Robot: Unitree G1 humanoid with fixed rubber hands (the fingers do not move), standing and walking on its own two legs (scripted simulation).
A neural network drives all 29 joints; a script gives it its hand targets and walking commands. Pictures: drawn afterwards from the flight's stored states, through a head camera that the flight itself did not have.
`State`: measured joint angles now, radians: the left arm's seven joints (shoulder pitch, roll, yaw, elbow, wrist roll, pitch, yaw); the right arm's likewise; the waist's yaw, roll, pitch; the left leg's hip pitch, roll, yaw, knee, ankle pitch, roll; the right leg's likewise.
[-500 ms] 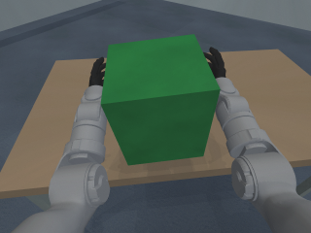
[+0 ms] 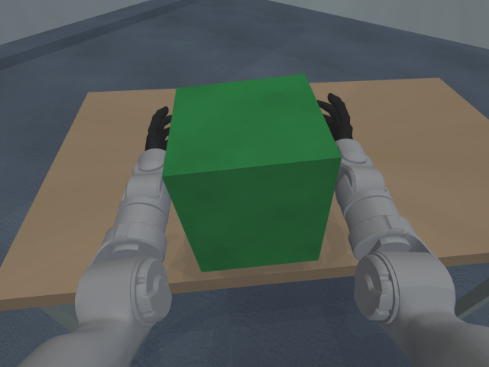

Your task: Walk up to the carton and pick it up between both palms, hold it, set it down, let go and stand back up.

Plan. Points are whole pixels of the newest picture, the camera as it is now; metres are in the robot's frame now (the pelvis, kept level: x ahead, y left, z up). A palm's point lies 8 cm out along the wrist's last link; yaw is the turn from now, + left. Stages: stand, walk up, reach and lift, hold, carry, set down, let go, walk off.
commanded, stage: set down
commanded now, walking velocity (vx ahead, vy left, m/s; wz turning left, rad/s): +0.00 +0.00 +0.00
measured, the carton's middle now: (250, 178) +0.40 +0.00 +0.12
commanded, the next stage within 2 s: none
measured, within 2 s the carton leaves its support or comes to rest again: rests again in 1.44 s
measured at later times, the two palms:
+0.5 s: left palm (159, 158) +0.44 +0.15 +0.13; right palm (335, 150) +0.43 -0.15 +0.15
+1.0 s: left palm (160, 165) +0.45 +0.16 +0.11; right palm (329, 161) +0.44 -0.14 +0.12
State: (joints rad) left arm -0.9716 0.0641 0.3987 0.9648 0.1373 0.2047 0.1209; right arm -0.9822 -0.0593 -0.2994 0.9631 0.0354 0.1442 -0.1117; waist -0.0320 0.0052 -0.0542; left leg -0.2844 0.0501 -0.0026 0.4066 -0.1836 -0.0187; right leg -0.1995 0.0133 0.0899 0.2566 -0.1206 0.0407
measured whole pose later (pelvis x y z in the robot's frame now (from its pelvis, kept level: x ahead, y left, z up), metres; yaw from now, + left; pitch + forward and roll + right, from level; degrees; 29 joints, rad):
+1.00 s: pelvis +0.01 +0.00 +0.00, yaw +0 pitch +4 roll -2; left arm -0.97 0.07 0.45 1.05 0.14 0.10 0.08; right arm -0.92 0.03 -0.52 0.97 -0.19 0.02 -0.04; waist -0.02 -0.02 -0.02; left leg -0.29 0.05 0.00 0.40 -0.19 -0.02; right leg -0.20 0.01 0.09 0.26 -0.13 0.04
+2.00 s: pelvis +0.01 +0.00 +0.00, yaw +0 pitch +5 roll -2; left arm -0.95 0.05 0.51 1.08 0.19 0.01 0.04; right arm -0.87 0.06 -0.58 0.96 -0.31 -0.07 -0.02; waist 0.00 -0.02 -0.01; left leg -0.29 0.05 0.00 0.40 -0.19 -0.02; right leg -0.21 0.01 0.09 0.26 -0.13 0.04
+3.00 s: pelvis +0.00 -0.01 -0.01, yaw +0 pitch +13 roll -1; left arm -0.96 0.19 0.11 1.17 -0.02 0.01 0.12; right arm -0.88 -0.05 -0.18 1.01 0.05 -0.02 -0.16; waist 0.00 -0.02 -0.12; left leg -0.48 0.05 0.00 0.41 -0.17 -0.03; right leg -0.43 0.01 0.09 0.34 -0.15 0.04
